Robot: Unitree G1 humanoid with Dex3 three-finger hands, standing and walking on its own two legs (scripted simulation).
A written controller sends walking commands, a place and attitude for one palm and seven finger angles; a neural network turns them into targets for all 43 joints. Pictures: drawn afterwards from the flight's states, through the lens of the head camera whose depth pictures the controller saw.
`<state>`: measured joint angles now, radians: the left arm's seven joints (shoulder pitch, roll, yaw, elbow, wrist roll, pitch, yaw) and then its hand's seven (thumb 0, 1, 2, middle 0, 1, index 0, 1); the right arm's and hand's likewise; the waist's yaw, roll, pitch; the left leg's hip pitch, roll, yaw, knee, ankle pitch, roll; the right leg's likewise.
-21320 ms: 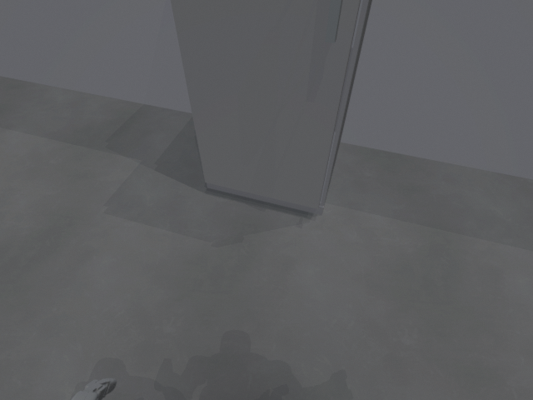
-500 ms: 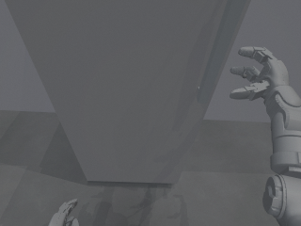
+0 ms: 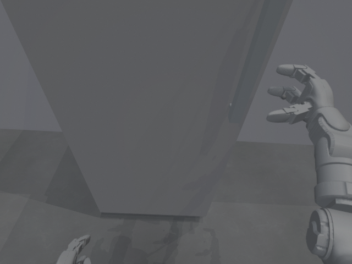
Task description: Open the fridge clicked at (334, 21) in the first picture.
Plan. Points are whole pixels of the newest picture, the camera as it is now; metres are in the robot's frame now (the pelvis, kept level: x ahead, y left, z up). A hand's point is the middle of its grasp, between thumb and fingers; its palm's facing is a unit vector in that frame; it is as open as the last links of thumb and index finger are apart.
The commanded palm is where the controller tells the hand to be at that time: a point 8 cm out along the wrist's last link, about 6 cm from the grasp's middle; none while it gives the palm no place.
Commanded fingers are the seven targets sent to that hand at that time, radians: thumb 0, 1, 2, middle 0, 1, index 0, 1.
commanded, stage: move the hooked fingers beside the handle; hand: right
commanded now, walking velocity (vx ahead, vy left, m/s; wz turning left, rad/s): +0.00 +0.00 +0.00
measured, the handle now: (252, 54) +0.49 -0.11 +0.27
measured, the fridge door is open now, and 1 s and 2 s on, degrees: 0 0 0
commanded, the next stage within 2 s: none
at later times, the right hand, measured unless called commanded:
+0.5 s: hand (282, 86) +0.42 -0.17 +0.24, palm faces -0.02 +1.00 +0.00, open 14.0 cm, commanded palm +0.41 -0.22 +0.23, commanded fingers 0.00 0.50 -0.30 0.30 1.20 0.30 1.20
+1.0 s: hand (276, 89) +0.43 -0.16 +0.23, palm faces -0.05 +1.00 +0.01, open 14.0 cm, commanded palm +0.41 -0.22 +0.23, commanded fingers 0.00 0.50 -0.30 0.30 1.20 0.30 1.20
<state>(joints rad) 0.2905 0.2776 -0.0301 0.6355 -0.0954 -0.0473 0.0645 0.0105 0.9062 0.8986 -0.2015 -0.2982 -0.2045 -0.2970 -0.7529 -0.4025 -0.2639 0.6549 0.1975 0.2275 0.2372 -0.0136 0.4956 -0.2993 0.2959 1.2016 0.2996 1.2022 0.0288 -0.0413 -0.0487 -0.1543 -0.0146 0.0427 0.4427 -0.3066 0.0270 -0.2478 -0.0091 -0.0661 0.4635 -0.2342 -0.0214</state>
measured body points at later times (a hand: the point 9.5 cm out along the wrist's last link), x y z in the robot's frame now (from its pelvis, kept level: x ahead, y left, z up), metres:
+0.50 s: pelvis -0.02 +0.00 +0.00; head -0.02 +0.00 +0.45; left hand +0.08 +0.25 -0.11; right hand +0.42 -0.22 +0.24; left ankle -0.05 +0.10 -0.74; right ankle +0.01 -0.11 -0.74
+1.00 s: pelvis -0.02 +0.00 +0.00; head -0.02 +0.01 +0.45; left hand +0.10 +0.26 -0.11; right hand +0.43 -0.22 +0.23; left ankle -0.05 +0.10 -0.74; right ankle +0.01 -0.11 -0.74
